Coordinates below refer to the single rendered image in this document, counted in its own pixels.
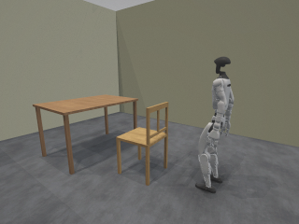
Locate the chair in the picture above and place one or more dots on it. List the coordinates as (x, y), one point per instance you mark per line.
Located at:
(145, 137)

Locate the robot right hand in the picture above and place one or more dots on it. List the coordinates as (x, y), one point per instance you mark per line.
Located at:
(226, 125)

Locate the robot left hand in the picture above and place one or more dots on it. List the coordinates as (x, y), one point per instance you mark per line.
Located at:
(213, 135)

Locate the robot right forearm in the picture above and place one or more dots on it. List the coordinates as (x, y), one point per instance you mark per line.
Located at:
(228, 111)

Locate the robot left upper arm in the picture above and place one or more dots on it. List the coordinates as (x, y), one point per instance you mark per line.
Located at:
(218, 85)

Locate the robot head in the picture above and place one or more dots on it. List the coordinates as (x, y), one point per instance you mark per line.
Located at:
(221, 62)

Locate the left robot thigh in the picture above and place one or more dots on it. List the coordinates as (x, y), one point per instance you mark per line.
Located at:
(203, 140)

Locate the table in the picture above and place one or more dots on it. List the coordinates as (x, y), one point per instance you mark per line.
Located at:
(77, 105)

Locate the robot left forearm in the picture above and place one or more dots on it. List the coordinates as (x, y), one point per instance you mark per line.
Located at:
(219, 116)

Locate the robot right upper arm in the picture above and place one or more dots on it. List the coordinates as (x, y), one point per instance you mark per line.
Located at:
(231, 97)

